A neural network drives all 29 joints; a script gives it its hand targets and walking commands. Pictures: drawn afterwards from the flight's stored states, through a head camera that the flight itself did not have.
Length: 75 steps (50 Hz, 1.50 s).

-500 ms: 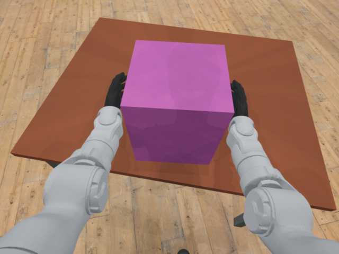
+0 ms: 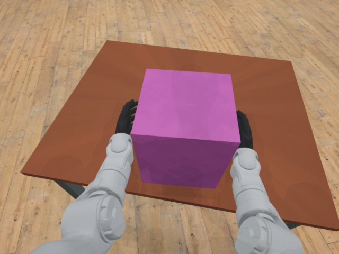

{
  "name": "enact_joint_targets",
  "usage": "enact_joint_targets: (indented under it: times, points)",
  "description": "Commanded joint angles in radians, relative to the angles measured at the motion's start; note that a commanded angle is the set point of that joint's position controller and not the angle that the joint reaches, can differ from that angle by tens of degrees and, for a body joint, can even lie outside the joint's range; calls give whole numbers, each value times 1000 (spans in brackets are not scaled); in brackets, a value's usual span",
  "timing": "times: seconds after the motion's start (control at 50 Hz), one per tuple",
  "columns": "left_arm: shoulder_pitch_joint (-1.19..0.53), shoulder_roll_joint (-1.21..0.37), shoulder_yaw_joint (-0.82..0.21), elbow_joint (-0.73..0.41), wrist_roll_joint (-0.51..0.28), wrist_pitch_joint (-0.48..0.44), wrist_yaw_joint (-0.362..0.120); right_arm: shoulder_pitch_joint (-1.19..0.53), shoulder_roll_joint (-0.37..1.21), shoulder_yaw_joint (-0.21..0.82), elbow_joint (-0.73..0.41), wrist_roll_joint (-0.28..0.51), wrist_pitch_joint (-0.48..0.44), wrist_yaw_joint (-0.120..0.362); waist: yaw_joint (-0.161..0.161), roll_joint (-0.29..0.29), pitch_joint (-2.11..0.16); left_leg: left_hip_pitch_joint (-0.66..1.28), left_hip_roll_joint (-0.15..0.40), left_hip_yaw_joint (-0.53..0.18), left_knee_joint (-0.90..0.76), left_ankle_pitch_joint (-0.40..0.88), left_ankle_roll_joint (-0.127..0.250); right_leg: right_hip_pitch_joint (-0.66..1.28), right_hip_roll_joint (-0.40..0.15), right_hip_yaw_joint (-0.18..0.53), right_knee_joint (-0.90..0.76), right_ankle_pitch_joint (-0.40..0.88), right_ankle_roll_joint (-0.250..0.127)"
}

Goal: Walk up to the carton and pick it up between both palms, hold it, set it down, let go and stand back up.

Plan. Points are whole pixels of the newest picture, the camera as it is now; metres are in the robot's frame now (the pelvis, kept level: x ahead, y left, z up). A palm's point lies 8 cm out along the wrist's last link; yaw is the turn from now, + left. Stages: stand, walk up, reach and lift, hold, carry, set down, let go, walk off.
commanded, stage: reach and lift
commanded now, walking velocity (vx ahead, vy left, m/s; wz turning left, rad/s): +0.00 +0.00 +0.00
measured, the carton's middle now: (183, 132) +0.42 -0.05 +0.02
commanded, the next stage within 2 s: none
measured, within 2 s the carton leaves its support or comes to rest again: leaves its support in 1.64 s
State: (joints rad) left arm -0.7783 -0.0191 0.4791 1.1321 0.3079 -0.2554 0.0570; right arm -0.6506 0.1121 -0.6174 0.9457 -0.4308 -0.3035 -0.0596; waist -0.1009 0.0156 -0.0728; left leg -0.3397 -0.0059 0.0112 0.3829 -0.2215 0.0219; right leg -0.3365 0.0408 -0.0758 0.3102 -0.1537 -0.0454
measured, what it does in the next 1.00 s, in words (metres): stands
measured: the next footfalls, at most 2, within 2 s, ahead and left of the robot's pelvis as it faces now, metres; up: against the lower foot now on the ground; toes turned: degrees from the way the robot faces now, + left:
none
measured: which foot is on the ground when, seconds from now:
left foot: down 0.00-1.00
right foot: down 0.00-1.00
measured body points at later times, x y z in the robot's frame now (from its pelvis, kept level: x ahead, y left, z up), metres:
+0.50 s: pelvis +0.00 +0.00 +0.00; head +0.06 +0.01 +0.45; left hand +0.43 +0.10 +0.04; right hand +0.38 -0.20 +0.04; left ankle -0.03 +0.10 -0.75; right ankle -0.01 -0.09 -0.75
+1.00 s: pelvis +0.00 +0.00 +0.00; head +0.06 +0.01 +0.45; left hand +0.43 +0.10 +0.04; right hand +0.38 -0.20 +0.04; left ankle -0.03 +0.10 -0.75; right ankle -0.01 -0.09 -0.75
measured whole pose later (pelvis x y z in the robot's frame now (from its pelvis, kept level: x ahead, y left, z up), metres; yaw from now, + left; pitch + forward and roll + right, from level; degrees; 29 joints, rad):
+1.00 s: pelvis +0.00 +0.00 +0.00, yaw +1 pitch +12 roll -1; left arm -0.76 -0.04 0.44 1.05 0.32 -0.20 0.07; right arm -0.64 0.10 -0.58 0.94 -0.37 -0.31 -0.06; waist -0.11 0.01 -0.08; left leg -0.36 -0.01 0.01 0.36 -0.20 0.03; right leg -0.34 0.04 -0.09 0.26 -0.12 -0.04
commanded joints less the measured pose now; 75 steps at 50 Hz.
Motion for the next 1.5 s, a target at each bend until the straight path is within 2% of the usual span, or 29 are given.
enact_joint_targets:
  times: [0.0,0.26,0.98,1.04,1.14,1.2,1.34,1.48]
  points:
    - [-553,-493,-268,-65,69,15,-111,-575,454,321,-19,-53,-65,136,-11,28,-582,88,32,22,-16,390,-73,437,-52,1,92,691,55]
    - [-521,-522,-284,-95,76,40,-102,-578,438,326,-44,-43,-74,136,-9,29,-597,94,38,15,-28,382,-70,442,-53,-8,73,665,46]
    - [-535,-547,-309,-88,55,50,-94,-606,443,364,-58,-7,-73,118,-18,25,-613,53,40,2,-45,344,-59,436,-56,-5,63,658,42]
    - [-555,-560,-330,-103,45,37,-86,-626,444,378,-65,-1,-93,112,-21,27,-653,52,43,2,-37,372,-64,438,-55,-8,68,681,38]
    - [-615,-599,-394,-154,23,-22,-63,-678,448,421,-75,2,-165,104,-19,35,-766,76,53,4,2,496,-85,457,-50,-17,86,772,27]
    - [-648,-615,-414,-166,17,-39,-58,-708,455,441,-73,15,-185,97,-21,37,-781,66,54,-3,6,517,-90,469,-52,-15,89,791,26]
    - [-695,-624,-465,-178,-7,-49,-56,-752,437,462,-41,47,-213,83,-22,32,-794,79,47,-2,-8,468,-86,439,-47,-15,74,742,31]
    - [-776,-626,-489,-179,-43,-40,-53,-819,431,467,-37,72,-190,78,-18,36,-810,63,36,8,-27,319,-74,387,-45,-10,63,605,31]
